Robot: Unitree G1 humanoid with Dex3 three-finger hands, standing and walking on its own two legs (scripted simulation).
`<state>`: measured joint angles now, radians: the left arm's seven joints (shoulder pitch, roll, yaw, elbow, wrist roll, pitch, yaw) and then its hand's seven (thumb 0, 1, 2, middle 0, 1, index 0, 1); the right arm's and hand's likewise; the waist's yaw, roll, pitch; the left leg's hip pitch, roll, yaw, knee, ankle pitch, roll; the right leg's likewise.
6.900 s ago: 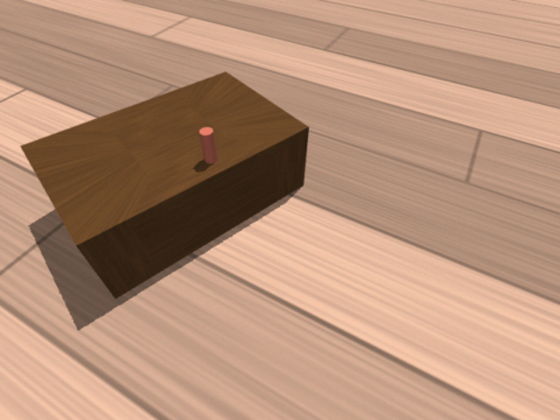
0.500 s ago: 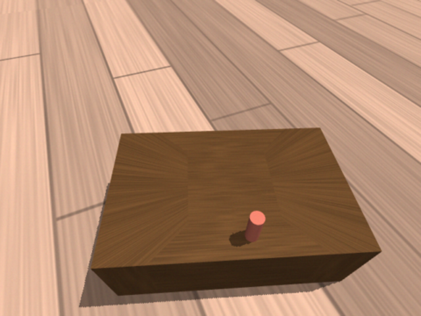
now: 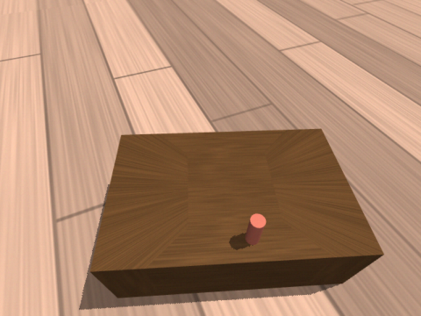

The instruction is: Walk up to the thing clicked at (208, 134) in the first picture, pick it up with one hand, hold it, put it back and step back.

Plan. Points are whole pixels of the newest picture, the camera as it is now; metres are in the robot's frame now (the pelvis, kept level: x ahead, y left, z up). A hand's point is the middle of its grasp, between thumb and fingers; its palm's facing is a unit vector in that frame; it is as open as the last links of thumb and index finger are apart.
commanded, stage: stand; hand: right
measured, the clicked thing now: (254, 229) +0.45 -0.17 -0.36
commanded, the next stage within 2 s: go down in 0.40 s
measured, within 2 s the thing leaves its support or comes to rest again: neither
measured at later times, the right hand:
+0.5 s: hand out of the picture +0.07 -0.25 -0.15, palm faces -0.01 +0.94 -0.35, open 7.4 cm
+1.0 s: hand out of the picture +0.13 -0.26 -0.15, palm faces +0.03 +0.95 -0.32, open 15.7 cm
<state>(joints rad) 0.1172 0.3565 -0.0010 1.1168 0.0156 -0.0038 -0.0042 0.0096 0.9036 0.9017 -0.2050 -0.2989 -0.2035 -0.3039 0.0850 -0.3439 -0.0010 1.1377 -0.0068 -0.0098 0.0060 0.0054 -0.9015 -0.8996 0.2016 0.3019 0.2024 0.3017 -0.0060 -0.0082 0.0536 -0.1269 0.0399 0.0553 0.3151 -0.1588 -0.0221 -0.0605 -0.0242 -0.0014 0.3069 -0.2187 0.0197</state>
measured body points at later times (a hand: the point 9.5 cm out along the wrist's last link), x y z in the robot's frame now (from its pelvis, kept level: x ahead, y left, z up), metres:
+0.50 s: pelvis +0.00 +0.00 +0.00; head +0.01 +0.00 +0.45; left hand +0.07 +0.30 -0.13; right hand +0.07 -0.30 -0.13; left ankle +0.01 +0.13 -0.75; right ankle -0.03 -0.13 -0.75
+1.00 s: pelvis -0.02 -0.01 -0.02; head +0.03 -0.01 +0.43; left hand +0.10 +0.25 -0.13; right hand +0.13 -0.31 -0.13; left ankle +0.01 +0.13 -0.75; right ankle -0.03 -0.13 -0.75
